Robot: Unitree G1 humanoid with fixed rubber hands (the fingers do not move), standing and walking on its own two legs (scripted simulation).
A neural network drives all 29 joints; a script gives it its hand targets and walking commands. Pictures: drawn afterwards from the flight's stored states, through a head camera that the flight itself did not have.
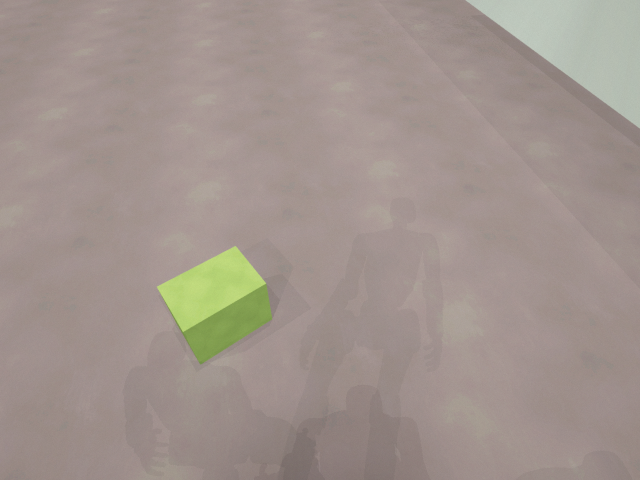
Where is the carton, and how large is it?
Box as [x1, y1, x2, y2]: [157, 246, 271, 364]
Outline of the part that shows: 235,246 157,286 175,321 200,364 271,319 266,285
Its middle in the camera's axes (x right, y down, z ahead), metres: -0.35 +0.22 +1.32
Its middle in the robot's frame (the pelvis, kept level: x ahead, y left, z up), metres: +0.76 +0.33 -0.66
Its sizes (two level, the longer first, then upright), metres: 0.285 0.200 0.225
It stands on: the floor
